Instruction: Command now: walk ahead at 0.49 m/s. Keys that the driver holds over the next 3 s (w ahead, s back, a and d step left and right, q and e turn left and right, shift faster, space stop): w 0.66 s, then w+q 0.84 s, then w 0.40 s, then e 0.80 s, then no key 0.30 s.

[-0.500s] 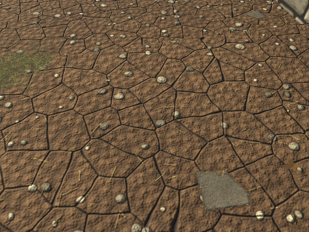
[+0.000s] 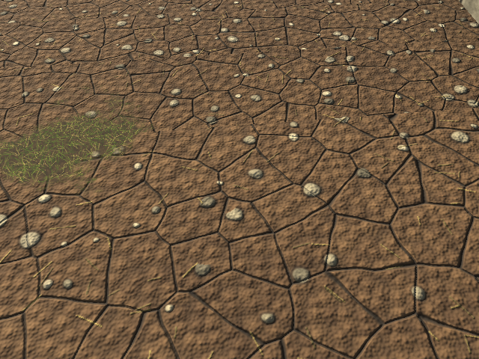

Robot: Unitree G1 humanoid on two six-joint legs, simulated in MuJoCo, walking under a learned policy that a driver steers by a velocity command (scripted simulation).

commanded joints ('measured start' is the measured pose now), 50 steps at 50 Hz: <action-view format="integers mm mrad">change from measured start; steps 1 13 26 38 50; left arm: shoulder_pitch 10 -53 -336 88 -144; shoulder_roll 169 162 64 305 136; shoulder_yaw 29 15 15 92 47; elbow -39 -84 -169 -91 -94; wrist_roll -12 -43 -4 4 25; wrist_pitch -8 -33 11 -8 -27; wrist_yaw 11 -2 -1 -19 15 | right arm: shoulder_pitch -101 196 263 429 146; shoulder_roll -29 -131 -132 38 -42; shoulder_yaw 6 -26 -18 28 -33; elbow -71 -19 56 69 -18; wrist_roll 7 -5 -4 -4 16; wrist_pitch -11 -19 -19 7 44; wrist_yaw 16 33 4 3 0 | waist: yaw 1 -144 -114 17 -71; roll -74 70 20 -335 -88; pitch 73 -154 48 -393 34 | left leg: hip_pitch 78 832 569 80 -15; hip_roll -41 181 35 -208 5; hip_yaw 42 -420 -19 24 -74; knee -129 -458 -638 454 252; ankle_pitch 90 -255 -16 -578 -91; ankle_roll -4 248 192 26 22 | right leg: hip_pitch -97 -716 -623 465 -108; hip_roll -263 -152 -191 -510 -338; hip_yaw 119 140 65 687 17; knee -96 1117 451 195 -88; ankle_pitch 167 -232 304 -49 221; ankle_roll -144 -2 58 -256 -115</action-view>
